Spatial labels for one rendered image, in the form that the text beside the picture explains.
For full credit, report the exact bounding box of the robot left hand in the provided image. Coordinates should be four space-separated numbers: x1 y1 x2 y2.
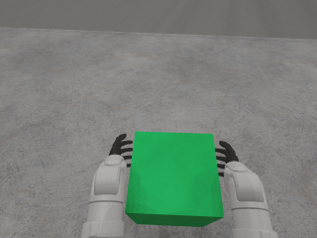
109 133 133 168

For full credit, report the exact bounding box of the robot left forearm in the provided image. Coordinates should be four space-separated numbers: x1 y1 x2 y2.
80 154 127 238

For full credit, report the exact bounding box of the carton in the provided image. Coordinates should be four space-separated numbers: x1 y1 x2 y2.
125 131 225 227

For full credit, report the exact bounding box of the robot right hand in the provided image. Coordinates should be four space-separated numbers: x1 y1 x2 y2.
215 141 239 177

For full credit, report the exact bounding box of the robot right forearm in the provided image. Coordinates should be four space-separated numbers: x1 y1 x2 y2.
224 161 278 238

